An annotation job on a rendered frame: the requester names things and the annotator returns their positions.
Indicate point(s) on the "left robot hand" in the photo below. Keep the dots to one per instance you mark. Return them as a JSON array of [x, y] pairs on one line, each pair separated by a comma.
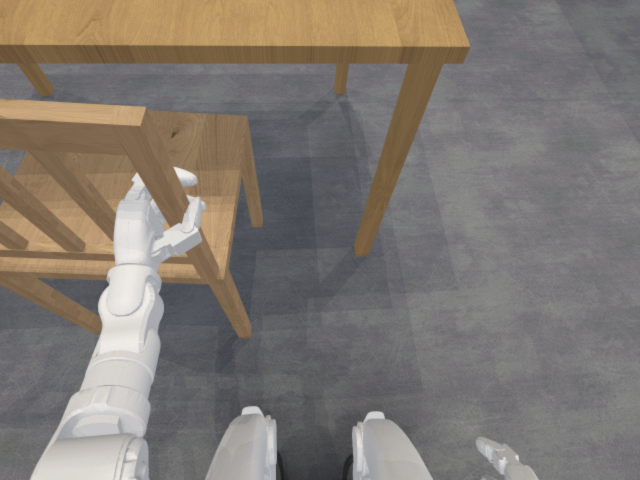
[[138, 222]]

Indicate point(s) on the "right robot hand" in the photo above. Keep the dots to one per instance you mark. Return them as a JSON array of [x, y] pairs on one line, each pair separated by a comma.
[[504, 460]]

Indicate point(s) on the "left robot upper arm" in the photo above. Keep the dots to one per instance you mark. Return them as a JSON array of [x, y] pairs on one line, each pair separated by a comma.
[[105, 457]]

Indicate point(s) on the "robot left forearm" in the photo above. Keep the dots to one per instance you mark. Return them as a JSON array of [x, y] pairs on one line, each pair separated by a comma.
[[113, 398]]

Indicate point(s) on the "table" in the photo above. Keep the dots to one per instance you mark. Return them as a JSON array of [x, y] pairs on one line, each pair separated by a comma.
[[425, 34]]

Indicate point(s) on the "right robot shin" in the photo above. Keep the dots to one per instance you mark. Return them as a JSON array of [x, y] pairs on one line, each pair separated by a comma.
[[370, 415]]

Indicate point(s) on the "chair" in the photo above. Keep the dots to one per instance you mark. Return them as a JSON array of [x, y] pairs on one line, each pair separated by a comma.
[[58, 212]]

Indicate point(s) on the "robot left thigh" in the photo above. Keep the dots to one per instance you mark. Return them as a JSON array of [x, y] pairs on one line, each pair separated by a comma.
[[248, 446]]

